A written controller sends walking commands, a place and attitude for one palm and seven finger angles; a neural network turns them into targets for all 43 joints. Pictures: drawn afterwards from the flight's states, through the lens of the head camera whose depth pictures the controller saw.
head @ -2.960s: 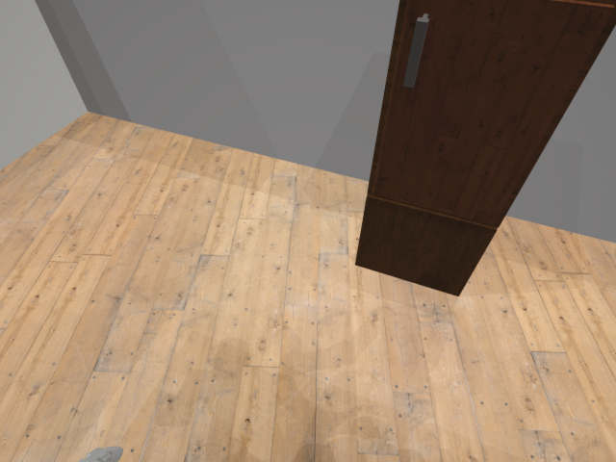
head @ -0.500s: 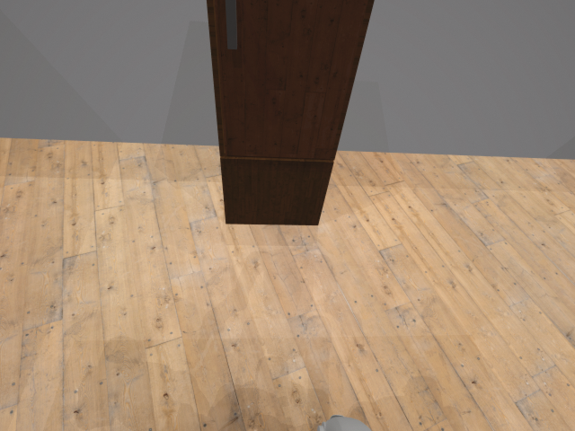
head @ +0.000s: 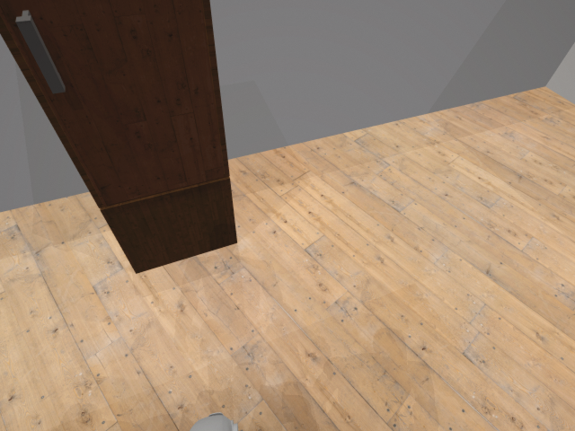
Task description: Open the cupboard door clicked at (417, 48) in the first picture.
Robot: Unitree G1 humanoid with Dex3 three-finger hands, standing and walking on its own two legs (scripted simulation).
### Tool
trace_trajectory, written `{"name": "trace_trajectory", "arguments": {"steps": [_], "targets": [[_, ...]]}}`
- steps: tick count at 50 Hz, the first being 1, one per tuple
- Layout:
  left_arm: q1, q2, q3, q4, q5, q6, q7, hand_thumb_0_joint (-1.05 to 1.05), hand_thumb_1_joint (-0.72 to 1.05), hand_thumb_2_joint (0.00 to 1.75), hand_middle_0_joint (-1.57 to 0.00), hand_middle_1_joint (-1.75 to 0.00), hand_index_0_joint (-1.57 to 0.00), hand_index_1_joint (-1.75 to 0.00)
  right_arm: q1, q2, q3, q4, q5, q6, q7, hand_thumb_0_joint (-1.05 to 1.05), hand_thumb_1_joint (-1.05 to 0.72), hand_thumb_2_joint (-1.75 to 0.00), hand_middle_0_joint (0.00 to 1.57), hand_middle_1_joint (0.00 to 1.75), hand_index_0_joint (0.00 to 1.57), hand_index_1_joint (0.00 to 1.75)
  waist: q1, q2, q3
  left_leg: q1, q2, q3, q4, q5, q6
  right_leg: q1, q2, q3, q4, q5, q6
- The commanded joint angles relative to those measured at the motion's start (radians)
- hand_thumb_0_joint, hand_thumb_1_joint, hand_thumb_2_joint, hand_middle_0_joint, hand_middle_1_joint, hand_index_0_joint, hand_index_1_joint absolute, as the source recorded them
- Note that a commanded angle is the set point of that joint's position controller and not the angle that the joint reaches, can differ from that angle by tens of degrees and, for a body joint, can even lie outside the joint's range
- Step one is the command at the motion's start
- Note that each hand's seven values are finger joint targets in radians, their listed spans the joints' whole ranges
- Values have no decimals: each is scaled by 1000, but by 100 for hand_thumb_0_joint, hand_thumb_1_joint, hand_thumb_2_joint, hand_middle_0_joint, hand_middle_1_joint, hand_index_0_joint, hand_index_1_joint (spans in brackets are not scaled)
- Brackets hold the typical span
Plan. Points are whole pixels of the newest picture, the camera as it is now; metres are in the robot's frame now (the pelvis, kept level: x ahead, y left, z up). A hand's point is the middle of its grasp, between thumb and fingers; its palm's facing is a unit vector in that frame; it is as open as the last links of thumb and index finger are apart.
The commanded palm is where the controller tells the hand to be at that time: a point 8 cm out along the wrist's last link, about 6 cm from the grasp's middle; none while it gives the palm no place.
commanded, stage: turn to face it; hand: left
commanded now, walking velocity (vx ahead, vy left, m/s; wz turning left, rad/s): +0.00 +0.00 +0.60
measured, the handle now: (42, 52) +0.77 +0.50 +0.13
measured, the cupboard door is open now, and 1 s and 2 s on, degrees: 0 0 0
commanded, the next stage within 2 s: take the last steps up to it in 0.68 s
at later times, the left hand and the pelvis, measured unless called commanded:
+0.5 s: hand out of the picture +0.11 +0.22 -0.16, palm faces +0.24 -0.94 -0.23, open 7.4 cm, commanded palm none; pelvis +0.08 +0.01 +0.01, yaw +12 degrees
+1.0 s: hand out of the picture +0.00 +0.14 -0.16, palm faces +0.48 -0.85 -0.22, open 7.4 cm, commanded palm none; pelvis +0.09 -0.02 +0.01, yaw +24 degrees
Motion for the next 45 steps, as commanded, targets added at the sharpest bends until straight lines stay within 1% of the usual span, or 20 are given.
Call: {"name": "trace_trajectory", "arguments": {"steps": [1, 2, 3, 4, 5, 6, 7, 10, 14, 21, 27, 28, 29, 30, 31, 32, 34, 37, 39, 45], "targets": [[8, 154, 33, -18, -4, -25, 23, 0, 90, 90, -20, -30, -20, -30, 91, -11, 8, 10, 2, -19, -6, 0, -90, -90, 20, 30, 20, 30, 20, -132, -26, 219, -52, 27, -248, 155, 17, -76, -194, 19, -120, 216, -95], [11, 139, 32, -9, -4, -18, 27, 0, 90, 90, -20, -30, -20, -30, 127, -23, 4, 26, 1, -24, -6, 0, -90, -90, 20, 30, 20, 30, 10, -70, -30, 290, -51, 9, -321, 232, 23, -91, -184, 0, -54, 163, -70], [52, 108, 27, -6, -6, -7, 27, 0, 90, 90, -20, -30, -20, -30, 159, -67, -5, 35, -1, -28, -6, 0, -90, -90, 20, 30, 20, 30, 12, 60, -41, 356, -13, -61, -360, 349, 42, -130, -145, -31, 59, 65, -37], [97, 68, 24, -10, -13, 4, 27, 0, 90, 90, -20, -30, -20, -30, 177, -144, -19, 27, -12, -27, -10, 0, -90, -90, 20, 30, 20, 30, 17, 268, -35, 346, 139, -282, -470, 426, 120, -192, -55, -84, 214, -166, 9], [118, 58, 22, -16, -14, 12, 27, 0, 90, 90, -20, -30, -20, -30, 181, -177, -25, 24, -13, -22, -21, 0, -90, -90, 20, 30, 20, 30, 23, 392, -55, 326, 244, -502, -620, 356, 193, -228, 6, -70, 429, -359, 35], [95, 72, 28, -15, -7, 18, 31, 0, 90, 90, -20, -30, -20, -30, 147, -171, -27, 29, -10, -17, -33, 0, -90, -90, 20, 30, 20, 30, 22, 371, -55, 283, 237, -538, -673, 214, 211, -248, -19, 6, 551, -342, 26], [55, 85, 32, -21, -2, 14, 27, 0, 90, 90, -20, -30, -20, -30, 106, -152, -24, 17, -8, -12, -34, 0, -90, -90, 20, 30, 20, 30, 33, 279, -8, 253, 214, -533, -655, 188, 230, -299, -45, 27, 618, -288, 24], [31, 68, 40, -11, 0, 4, 17, 0, 90, 90, -20, -30, -20, -30, 47, -104, -21, 3, -7, -22, -34, 0, -90, -90, 20, 30, 20, 30, 42, 94, -66, 304, 132, -351, -622, 322, 219, -314, -81, 35, 613, -147, 39], [33, 59, 44, -14, -3, 11, 22, 0, 90, 90, -20, -30, -20, -30, 56, -107, -31, 4, -2, -21, -35, 0, -90, -90, 20, 30, 20, 30, 34, 81, -143, 407, 115, -311, -580, 498, 236, -318, -78, 28, 539, -125, 59], [3, 54, 48, -45, -4, 24, 27, 0, 90, 90, -20, -30, -20, -30, 10, -129, -53, -17, -7, 0, -27, 0, -90, -90, 20, 30, 20, 30, 23, 130, -95, 319, 105, -370, -591, 328, 252, -273, -60, 24, 398, -132, 59], [95, 66, 45, -40, -6, 9, 35, 0, 90, 90, -20, -30, -20, -30, -63, -139, -64, -50, -5, 14, -17, 0, -90, -90, 20, 30, 20, 30, 65, 120, -87, 193, 54, -381, -518, 299, 216, -51, -21, 7, 99, -1, 40], [125, 77, 46, -35, -5, 3, 37, 0, 90, 90, -20, -30, -20, -30, -72, -128, -62, -57, 0, 14, -15, 0, -90, -90, 20, 30, 20, 30, 81, 88, -94, 146, 23, -361, -476, 251, 184, 32, -38, 13, -29, 79, 38], [132, 126, 52, -40, 3, -7, 43, 0, 90, 90, -20, -30, -20, -30, -65, -88, -56, -65, 9, 13, -9, 0, -90, -90, 20, 30, 20, 30, 84, -37, -95, 50, -47, -296, -359, 127, 129, 110, -155, 135, -153, 65, 8], [118, 211, 65, -53, 15, -13, 46, 0, 90, 90, -20, -30, -20, -30, -58, -30, -45, -89, 12, 14, -5, 0, -90, -90, 20, 30, 20, 30, 75, -278, -70, -76, -186, -130, -175, -120, 56, 114, -386, 380, -228, 83, -90], [99, 230, 69, -78, 6, -9, 43, 0, 90, 90, -20, -30, -20, -30, -70, -79, -58, -94, -3, 30, -8, 0, -90, -90, 20, 30, 20, 30, 87, -266, -61, -42, -167, -139, 25, -230, 50, -26, -470, 410, -270, 20, -165], [63, 205, 69, -84, 6, -5, 47, 0, 90, 90, -20, -30, -20, -30, -93, -83, -63, -91, -6, 43, -6, 0, -90, -90, 20, 30, 20, 30, 70, -239, -13, -36, -152, -157, 151, -215, 52, -110, -435, 395, -280, 2, -170], [3, 147, 48, -90, 6, -13, 41, 0, 90, 90, -20, -30, -20, -30, -71, -68, -57, -55, -8, 47, 4, 0, -90, -90, 20, 30, 20, 30, 31, -106, 50, -44, -116, -140, 267, -94, 43, -133, -325, 210, -226, 121, -139], [57, 124, 41, -72, 4, -24, 38, 0, 90, 90, -20, -30, -20, -30, -63, -57, -48, -42, -4, 44, 3, 0, -90, -90, 20, 30, 20, 30, 46, -138, -9, -50, -107, -112, 261, -54, 14, -13, -291, 100, -171, 347, -123], [111, 134, 41, -54, 5, -25, 37, 0, 90, 90, -20, -30, -20, -30, -100, -53, -41, -45, -3, 47, 1, 0, -90, -90, 20, 30, 20, 30, 72, -140, -21, -35, -100, -101, 208, -74, 4, 30, -300, 87, -156, 412, -133], [231, 153, 47, 24, 14, -40, 22, 0, 90, 90, -20, -30, -20, -30, -190, -43, -26, -58, -10, 28, 15, 0, -90, -90, 20, 30, 20, 30, 130, -167, 1, -30, -66, -47, -7, -97, 20, 105, -338, 155, -261, 10, -144]]}}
